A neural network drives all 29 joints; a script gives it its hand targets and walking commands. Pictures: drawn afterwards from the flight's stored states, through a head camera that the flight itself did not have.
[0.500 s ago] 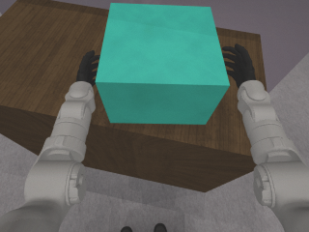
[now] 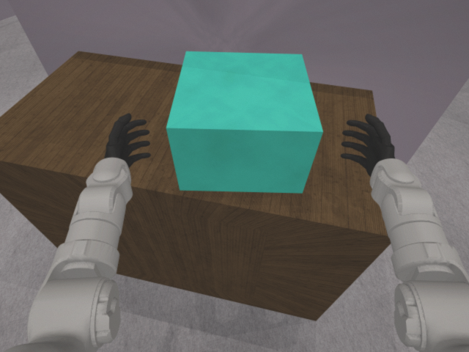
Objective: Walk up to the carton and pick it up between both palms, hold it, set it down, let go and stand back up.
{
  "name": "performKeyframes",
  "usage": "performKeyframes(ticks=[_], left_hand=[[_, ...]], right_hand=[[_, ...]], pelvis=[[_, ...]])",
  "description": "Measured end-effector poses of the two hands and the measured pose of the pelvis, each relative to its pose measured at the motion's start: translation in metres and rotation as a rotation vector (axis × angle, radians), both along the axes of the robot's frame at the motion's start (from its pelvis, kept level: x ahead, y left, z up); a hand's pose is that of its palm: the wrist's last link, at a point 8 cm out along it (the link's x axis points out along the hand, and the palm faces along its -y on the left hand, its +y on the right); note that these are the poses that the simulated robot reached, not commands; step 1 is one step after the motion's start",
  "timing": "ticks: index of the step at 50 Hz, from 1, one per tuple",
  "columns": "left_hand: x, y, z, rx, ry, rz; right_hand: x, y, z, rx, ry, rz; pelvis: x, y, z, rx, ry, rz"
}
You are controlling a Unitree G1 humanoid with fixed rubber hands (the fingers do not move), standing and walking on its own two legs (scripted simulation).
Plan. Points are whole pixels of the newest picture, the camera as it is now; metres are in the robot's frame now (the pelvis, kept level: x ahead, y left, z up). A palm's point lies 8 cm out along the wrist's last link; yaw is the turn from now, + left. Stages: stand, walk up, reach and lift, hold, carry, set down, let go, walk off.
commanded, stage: set down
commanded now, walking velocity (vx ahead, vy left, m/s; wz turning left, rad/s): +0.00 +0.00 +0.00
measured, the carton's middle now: (242, 120) +0.62 -0.03 +0.03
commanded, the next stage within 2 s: none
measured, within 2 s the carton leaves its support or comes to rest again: neither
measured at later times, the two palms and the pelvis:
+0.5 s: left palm (96, 210) +0.36 +0.24 +0.05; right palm (376, 198) +0.35 -0.24 +0.08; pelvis +0.01 +0.01 +0.00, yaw +0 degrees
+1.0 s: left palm (86, 237) +0.30 +0.23 +0.06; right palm (397, 249) +0.26 -0.25 +0.07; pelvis +0.03 +0.01 +0.01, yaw +0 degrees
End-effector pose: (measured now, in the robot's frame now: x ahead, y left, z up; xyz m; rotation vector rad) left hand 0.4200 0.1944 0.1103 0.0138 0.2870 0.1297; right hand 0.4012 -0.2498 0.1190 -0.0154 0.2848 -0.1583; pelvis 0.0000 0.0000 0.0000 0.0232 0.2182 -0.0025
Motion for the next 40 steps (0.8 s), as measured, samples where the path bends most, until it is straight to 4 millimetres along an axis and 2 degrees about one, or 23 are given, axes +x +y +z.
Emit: performKeyframes(ticks=[5,10,17,21,27,32,40], left_hand=[[-0.01,0.004,0.005,-0.018,-0.014,0.011],[-0.015,0.007,-0.001,-0.028,-0.007,0.009],[-0.026,0.02,-0.033,-0.046,0.059,0.016],[-0.044,0.033,-0.051,-0.02,0.069,0.032],[-0.073,0.042,-0.061,0.025,0.063,0.036],[-0.087,0.035,-0.056,0.051,0.041,0.002],[-0.09,0.03,-0.043,0.058,0.01,-0.022]], right_hand=[[-0.013,-0.001,-0.001,0.009,0.018,-0.006],[-0.02,0.0,-0.005,-0.005,0.03,-0.002],[-0.033,0.007,-0.02,-0.044,0.031,0.019],[-0.042,0.011,-0.028,-0.044,0.012,0.03],[-0.06,0.007,-0.04,-0.025,0.005,0.037],[-0.082,0.0,-0.044,-0.026,-0.008,0.024],[-0.116,-0.005,-0.047,-0.038,-0.001,0.006]], pelvis=[[-0.008,0.0,-0.001,0.0,-0.013,0.0],[-0.012,0.0,-0.001,0.0,-0.022,0.0],[-0.01,0.005,-0.001,-0.005,-0.031,0.001],[-0.001,0.008,0.001,-0.007,-0.035,0.001],[0.015,0.009,0.003,-0.008,-0.059,0.001],[0.027,0.008,0.005,-0.008,-0.087,0.003],[0.036,0.008,0.006,-0.008,-0.123,0.003]])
